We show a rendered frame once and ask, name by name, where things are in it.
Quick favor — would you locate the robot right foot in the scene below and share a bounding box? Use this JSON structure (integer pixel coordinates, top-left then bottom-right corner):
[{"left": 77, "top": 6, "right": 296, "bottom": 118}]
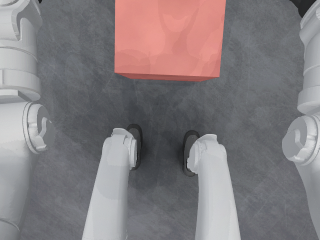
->
[{"left": 182, "top": 130, "right": 200, "bottom": 177}]

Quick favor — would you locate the robot right hand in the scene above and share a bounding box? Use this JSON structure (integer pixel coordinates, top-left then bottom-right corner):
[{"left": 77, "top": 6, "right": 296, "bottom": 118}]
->
[{"left": 289, "top": 0, "right": 316, "bottom": 18}]

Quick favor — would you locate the carton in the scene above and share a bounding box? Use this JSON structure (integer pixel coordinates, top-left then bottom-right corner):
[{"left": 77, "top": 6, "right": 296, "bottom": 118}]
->
[{"left": 114, "top": 0, "right": 226, "bottom": 82}]

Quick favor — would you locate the robot right thigh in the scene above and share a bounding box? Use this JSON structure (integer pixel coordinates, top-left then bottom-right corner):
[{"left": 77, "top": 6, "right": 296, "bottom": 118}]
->
[{"left": 190, "top": 140, "right": 241, "bottom": 240}]

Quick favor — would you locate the left robot upper arm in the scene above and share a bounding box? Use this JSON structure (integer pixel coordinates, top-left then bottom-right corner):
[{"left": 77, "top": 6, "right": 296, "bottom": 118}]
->
[{"left": 0, "top": 101, "right": 55, "bottom": 240}]

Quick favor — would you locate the robot left forearm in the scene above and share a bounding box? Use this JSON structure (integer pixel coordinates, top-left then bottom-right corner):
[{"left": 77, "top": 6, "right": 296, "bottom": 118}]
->
[{"left": 0, "top": 0, "right": 43, "bottom": 104}]

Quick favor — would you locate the robot right forearm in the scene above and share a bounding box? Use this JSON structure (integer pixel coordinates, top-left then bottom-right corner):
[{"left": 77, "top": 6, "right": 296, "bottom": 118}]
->
[{"left": 297, "top": 0, "right": 320, "bottom": 116}]

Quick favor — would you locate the right robot upper arm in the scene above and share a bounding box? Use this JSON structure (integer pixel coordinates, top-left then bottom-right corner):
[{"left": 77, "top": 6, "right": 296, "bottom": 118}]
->
[{"left": 282, "top": 114, "right": 320, "bottom": 240}]

